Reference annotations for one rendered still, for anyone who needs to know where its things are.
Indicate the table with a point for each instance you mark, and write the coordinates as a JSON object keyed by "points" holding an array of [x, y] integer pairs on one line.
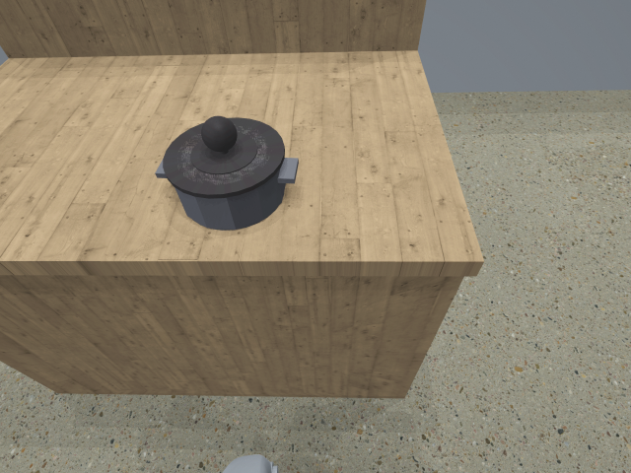
{"points": [[107, 287]]}

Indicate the pot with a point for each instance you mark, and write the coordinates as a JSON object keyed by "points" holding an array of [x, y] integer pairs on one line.
{"points": [[242, 211]]}

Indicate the lid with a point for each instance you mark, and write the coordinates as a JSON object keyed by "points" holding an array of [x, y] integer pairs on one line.
{"points": [[194, 169]]}

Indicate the knob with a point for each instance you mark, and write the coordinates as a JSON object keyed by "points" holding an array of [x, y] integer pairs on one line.
{"points": [[219, 133]]}

